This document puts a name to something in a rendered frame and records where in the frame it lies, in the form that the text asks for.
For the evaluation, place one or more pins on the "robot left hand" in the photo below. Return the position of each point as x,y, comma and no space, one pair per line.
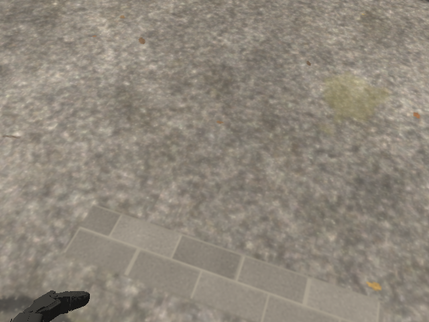
51,305

